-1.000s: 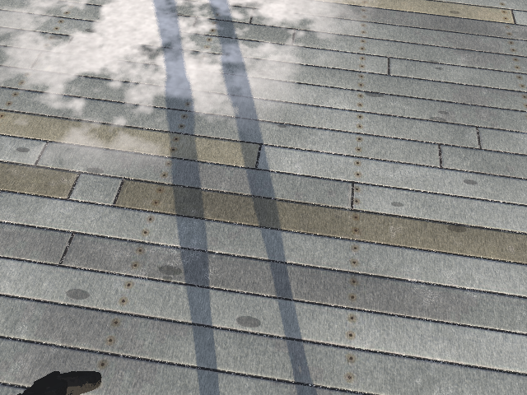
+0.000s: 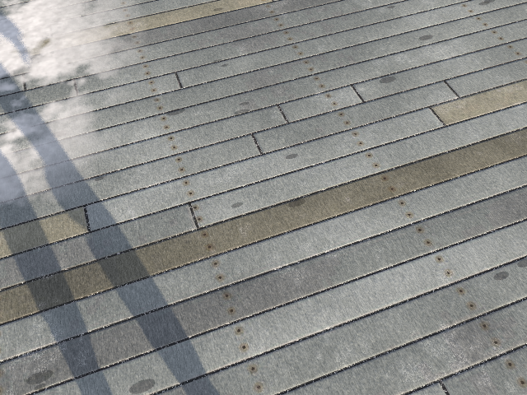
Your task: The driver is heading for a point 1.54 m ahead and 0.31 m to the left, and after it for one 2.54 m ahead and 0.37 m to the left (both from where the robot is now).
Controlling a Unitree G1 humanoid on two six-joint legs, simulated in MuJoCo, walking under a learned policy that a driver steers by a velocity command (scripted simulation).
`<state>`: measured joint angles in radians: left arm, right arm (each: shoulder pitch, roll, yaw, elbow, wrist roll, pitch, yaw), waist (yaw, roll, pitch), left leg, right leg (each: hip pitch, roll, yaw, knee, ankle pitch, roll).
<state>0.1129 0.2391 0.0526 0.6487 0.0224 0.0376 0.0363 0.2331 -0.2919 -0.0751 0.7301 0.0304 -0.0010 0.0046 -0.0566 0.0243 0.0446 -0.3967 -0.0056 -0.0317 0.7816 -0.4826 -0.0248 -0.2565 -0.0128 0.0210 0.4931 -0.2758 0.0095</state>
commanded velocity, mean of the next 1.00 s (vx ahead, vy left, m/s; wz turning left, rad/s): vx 0.61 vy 0.00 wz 0.15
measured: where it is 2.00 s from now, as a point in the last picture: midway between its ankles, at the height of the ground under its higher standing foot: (200, 126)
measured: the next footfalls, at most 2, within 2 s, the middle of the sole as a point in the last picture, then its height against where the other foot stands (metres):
left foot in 0.32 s outside the picture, level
right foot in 0.78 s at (196, 393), level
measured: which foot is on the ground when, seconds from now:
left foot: up 0.00-0.30, down 0.32-0.78, up 0.80-1.00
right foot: down 0.00-0.30, up 0.32-0.76, down 0.78-1.00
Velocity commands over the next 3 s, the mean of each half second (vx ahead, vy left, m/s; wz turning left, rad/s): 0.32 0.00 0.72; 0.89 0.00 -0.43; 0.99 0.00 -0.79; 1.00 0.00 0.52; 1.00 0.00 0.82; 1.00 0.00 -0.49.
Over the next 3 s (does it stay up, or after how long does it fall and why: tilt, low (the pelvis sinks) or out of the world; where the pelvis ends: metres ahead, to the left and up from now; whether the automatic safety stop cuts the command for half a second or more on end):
stays up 2.29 0.39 -0.01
